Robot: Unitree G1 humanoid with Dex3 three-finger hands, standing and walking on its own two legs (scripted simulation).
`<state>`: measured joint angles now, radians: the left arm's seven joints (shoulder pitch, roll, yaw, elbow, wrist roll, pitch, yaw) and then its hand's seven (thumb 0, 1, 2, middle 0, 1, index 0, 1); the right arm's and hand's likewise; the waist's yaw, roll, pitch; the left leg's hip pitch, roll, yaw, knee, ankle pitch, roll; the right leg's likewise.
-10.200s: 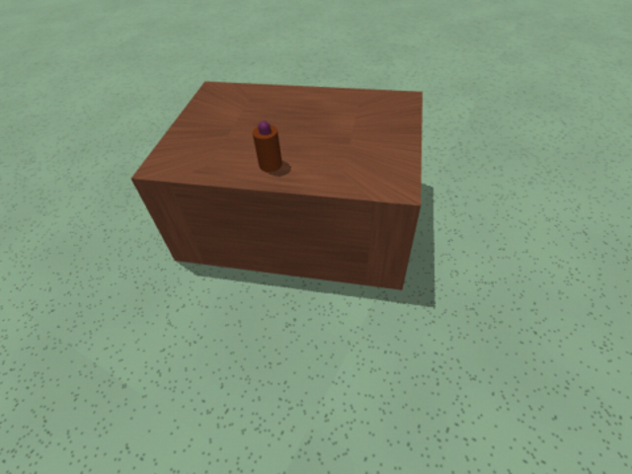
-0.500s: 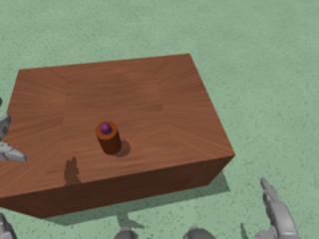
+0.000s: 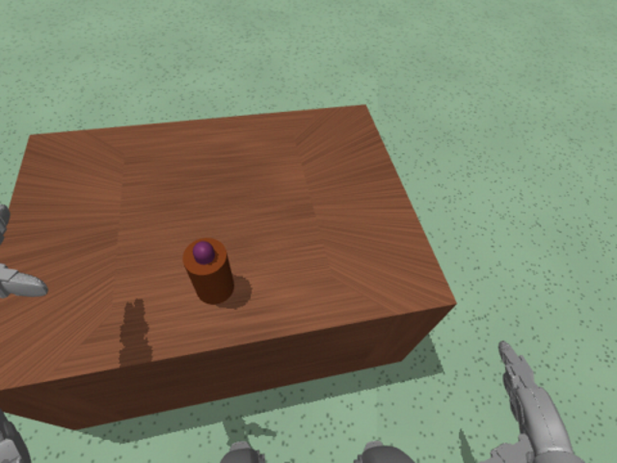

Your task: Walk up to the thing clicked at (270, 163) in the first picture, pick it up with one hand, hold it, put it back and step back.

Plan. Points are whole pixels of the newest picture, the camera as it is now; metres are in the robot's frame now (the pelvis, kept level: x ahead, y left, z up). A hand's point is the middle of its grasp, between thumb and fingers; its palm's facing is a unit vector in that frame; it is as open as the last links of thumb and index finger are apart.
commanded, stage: go down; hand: left
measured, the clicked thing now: (209, 268) +0.49 +0.16 -0.18
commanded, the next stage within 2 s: none
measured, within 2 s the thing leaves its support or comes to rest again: neither
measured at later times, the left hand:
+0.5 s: hand (15, 219) +0.43 +0.34 +0.07, palm faces +0.13 -0.99 -0.03, open 17.1 cm
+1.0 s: hand (17, 207) +0.44 +0.34 +0.08, palm faces +0.12 -0.99 -0.02, open 17.0 cm
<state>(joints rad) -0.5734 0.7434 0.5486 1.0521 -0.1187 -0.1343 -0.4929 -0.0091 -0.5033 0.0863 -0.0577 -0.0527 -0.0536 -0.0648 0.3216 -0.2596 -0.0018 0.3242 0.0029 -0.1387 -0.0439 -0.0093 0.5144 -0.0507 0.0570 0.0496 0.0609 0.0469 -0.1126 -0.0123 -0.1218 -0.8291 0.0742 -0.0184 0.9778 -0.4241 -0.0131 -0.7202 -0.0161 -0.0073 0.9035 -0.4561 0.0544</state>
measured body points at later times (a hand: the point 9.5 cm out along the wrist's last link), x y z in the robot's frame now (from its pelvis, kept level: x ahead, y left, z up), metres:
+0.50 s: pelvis +0.00 +0.00 -0.01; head +0.10 +0.04 +0.43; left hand +0.42 +0.40 +0.08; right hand +0.15 -0.26 -0.03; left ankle +0.02 +0.12 -0.68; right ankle -0.01 -0.16 -0.68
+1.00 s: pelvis +0.00 +0.00 -0.01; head +0.10 +0.05 +0.43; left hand +0.43 +0.39 +0.09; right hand +0.16 -0.26 -0.03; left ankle +0.02 +0.12 -0.68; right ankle -0.01 -0.16 -0.68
